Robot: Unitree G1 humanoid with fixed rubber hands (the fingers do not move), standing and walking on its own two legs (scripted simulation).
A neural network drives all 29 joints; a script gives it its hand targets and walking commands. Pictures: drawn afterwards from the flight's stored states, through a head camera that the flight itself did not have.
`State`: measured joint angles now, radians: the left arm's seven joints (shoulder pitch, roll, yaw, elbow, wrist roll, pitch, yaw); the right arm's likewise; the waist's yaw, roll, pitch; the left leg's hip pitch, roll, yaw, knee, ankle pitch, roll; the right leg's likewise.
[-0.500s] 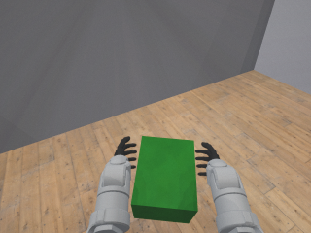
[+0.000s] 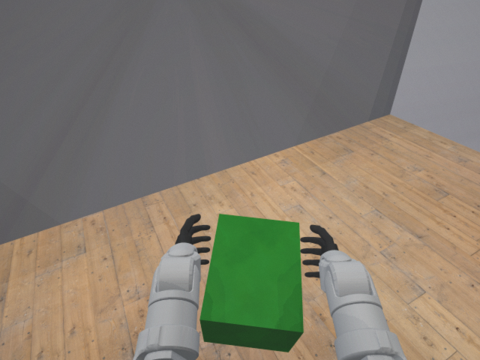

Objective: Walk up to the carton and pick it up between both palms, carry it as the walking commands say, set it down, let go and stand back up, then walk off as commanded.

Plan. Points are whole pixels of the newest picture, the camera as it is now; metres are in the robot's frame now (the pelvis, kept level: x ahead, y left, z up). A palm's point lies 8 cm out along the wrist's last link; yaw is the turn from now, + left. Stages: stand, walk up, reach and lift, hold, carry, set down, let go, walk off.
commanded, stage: hold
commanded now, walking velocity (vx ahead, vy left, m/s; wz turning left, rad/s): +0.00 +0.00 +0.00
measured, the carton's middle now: (252, 280) +0.33 +0.01 -0.04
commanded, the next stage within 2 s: carry in 0.12 s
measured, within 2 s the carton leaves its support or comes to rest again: neither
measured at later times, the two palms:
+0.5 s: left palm (180, 263) +0.28 +0.12 +0.09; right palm (329, 271) +0.27 -0.12 +0.06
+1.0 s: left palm (184, 310) +0.18 +0.10 +0.12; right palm (372, 321) +0.17 -0.14 +0.10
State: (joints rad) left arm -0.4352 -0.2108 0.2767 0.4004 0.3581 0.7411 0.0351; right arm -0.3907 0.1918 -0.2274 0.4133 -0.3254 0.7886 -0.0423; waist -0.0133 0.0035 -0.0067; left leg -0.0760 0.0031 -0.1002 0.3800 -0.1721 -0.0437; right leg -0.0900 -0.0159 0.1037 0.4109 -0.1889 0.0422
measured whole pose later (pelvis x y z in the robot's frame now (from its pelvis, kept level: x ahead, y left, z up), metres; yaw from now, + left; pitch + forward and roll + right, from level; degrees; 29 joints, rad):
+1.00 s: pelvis -0.12 -0.02 -0.01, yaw +1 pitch +5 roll +1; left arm -0.36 -0.18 0.09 -0.14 0.11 1.15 0.25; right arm -0.32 0.17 -0.04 -0.17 -0.08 1.21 -0.31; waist -0.03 0.02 -0.17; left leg -0.35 0.01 0.07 0.57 -0.32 -0.04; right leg -0.44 -0.01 -0.06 0.56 -0.22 -0.05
